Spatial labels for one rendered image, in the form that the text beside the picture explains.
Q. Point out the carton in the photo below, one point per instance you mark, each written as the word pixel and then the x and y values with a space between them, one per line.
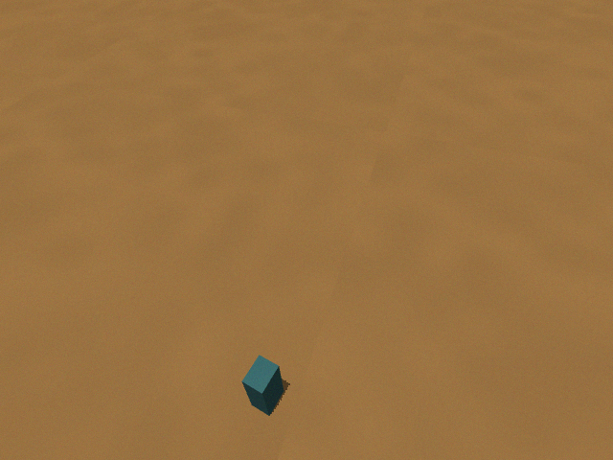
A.
pixel 263 384

